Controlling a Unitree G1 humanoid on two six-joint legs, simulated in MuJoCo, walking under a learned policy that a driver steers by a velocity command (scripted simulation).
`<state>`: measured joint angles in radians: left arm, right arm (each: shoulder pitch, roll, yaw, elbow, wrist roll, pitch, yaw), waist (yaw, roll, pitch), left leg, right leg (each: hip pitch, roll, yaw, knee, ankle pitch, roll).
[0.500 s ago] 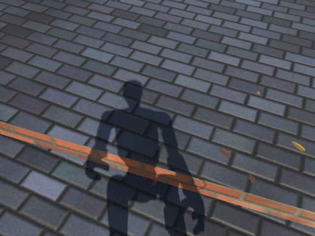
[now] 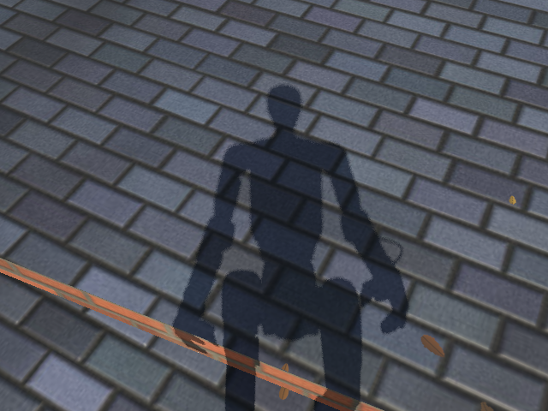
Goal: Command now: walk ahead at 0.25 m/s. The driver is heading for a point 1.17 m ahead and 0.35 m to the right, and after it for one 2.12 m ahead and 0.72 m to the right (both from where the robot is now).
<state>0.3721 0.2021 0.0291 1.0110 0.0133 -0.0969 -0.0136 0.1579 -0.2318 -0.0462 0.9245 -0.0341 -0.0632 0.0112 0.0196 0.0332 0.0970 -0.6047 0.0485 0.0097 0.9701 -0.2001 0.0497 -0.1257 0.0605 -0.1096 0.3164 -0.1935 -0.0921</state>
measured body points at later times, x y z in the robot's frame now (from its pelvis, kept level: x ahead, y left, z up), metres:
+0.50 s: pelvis +0.13 +0.00 -0.01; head +0.13 +0.00 +0.44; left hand +0.15 +0.24 -0.17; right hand +0.18 -0.23 -0.16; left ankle +0.21 +0.08 -0.75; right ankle +0.11 -0.11 -0.75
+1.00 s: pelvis +0.16 -0.03 -0.01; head +0.17 -0.03 +0.44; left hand +0.18 +0.21 -0.16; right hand +0.23 -0.28 -0.16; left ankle +0.21 +0.08 -0.75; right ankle +0.11 -0.11 -0.75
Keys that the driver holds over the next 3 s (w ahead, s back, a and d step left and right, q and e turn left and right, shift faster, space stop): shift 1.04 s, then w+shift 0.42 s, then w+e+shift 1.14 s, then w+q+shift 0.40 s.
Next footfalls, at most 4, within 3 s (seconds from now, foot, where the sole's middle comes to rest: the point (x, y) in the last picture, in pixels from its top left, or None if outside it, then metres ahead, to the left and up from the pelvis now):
0.18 left None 0.25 0.08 -0.78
0.44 right None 0.15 -0.11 -0.78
1.42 left None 0.40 0.14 -0.78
1.86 right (306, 286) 0.70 -0.01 -0.66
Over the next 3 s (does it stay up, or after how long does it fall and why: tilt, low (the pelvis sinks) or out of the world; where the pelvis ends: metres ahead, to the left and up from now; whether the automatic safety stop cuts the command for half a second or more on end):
stays up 1.44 -0.51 0.10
